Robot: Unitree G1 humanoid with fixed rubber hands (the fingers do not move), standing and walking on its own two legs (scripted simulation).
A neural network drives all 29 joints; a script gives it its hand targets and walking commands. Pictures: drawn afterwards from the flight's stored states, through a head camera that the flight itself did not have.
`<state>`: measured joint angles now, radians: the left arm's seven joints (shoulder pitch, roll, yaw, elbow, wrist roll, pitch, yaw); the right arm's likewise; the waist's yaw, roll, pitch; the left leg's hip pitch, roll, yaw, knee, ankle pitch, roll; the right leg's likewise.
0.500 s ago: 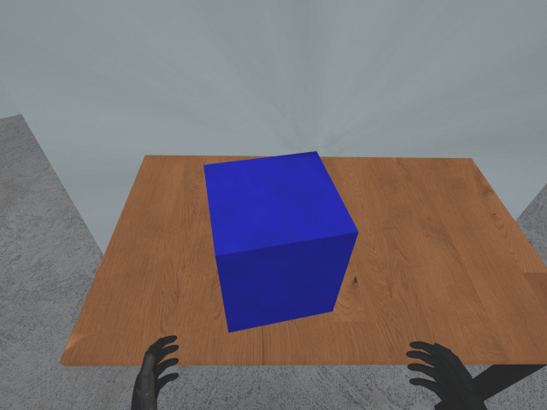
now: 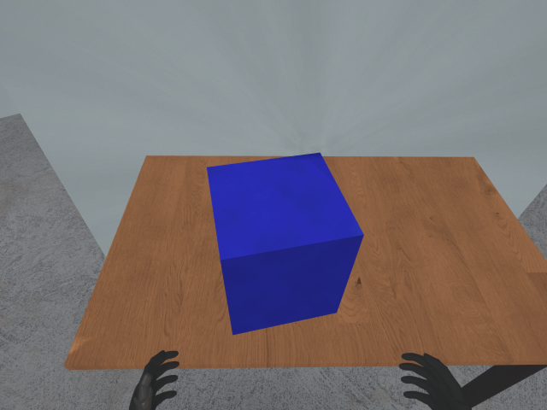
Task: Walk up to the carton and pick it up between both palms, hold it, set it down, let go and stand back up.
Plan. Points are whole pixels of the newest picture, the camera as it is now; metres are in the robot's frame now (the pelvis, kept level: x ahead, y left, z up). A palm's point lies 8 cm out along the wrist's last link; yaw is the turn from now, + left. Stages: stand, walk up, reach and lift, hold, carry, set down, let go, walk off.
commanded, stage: set down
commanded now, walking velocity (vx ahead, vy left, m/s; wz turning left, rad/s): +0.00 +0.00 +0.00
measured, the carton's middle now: (275, 244) +0.42 +0.03 -0.03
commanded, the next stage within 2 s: let go in 1.12 s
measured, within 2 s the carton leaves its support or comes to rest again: neither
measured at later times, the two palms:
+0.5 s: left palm out of the picture +0.14 +0.22 -0.07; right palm out of the picture +0.16 -0.21 -0.06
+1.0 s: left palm out of the picture +0.14 +0.24 -0.08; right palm out of the picture +0.15 -0.21 -0.07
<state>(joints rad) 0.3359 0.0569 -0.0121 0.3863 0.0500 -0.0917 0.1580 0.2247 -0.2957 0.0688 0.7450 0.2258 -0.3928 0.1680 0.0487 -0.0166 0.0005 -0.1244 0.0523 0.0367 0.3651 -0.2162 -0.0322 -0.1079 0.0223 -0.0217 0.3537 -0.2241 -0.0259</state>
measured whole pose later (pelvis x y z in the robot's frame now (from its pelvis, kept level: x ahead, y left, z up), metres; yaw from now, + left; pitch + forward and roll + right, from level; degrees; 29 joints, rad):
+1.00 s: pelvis +0.00 +0.02 +0.00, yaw -1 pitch -4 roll +0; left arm 0.26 0.17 0.01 0.45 0.01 0.11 0.04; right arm 0.21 -0.19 -0.01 0.70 0.04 -0.22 0.05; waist 0.03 -0.01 0.06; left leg -0.07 0.04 0.05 0.36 -0.23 -0.01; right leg -0.05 0.01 -0.01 0.33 -0.21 0.00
